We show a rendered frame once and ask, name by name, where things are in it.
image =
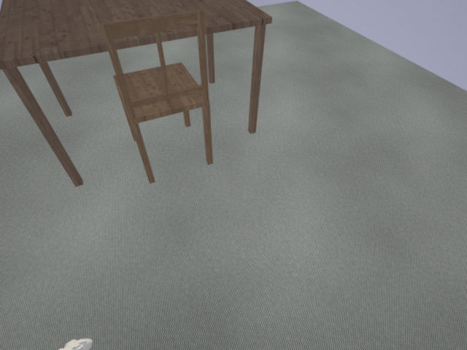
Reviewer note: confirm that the table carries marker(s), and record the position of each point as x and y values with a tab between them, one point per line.
38	31

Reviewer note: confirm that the chair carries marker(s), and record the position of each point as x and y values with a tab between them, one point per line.
161	91

